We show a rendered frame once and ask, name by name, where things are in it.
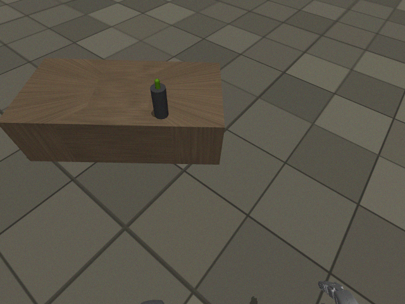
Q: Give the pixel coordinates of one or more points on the right robot hand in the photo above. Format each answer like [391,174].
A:
[336,291]

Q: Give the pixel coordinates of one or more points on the bottle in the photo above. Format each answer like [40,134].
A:
[159,98]

